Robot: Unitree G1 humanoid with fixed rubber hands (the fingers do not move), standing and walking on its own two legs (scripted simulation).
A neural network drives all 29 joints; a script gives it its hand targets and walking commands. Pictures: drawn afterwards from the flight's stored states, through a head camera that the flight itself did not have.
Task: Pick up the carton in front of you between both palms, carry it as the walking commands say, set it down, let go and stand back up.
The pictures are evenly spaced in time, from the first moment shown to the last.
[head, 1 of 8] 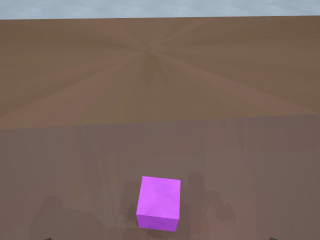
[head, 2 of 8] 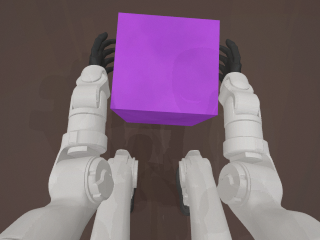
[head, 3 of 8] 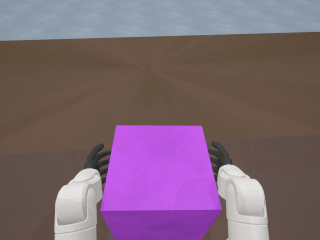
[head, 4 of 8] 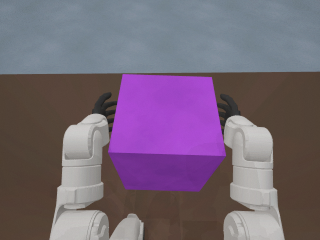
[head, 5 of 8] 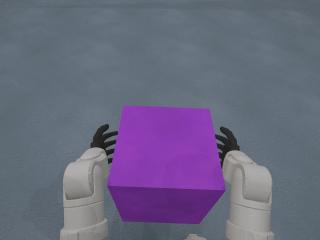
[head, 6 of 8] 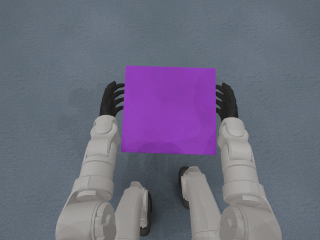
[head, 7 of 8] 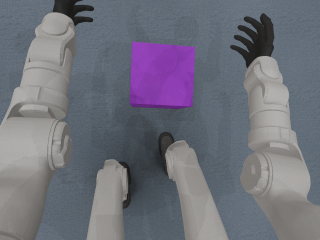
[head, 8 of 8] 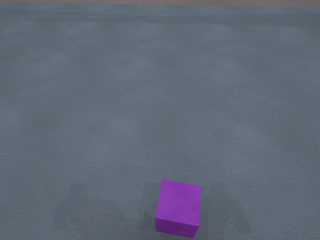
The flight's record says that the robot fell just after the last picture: no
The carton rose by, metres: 0.69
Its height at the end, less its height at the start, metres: -0.24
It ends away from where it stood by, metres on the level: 4.62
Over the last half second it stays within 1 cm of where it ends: yes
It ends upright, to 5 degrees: yes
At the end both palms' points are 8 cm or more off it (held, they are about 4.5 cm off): yes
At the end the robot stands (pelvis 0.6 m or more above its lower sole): yes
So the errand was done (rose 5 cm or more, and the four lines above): yes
